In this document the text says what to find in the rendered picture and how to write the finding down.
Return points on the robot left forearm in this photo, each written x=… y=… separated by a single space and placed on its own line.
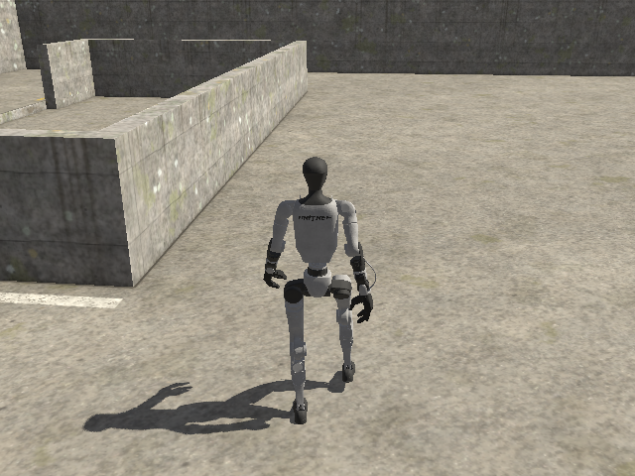
x=271 y=260

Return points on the right robot shin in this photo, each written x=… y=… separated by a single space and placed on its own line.
x=346 y=340

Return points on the robot right thigh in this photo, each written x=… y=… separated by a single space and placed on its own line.
x=341 y=289

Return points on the left robot upper arm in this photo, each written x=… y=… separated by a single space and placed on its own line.
x=284 y=211

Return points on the right robot hand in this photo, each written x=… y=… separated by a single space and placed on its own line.
x=368 y=306

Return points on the robot right forearm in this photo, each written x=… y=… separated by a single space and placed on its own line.
x=359 y=272

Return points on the right robot upper arm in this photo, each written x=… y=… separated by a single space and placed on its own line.
x=350 y=226

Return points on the left robot hand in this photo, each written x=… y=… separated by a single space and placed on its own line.
x=277 y=274

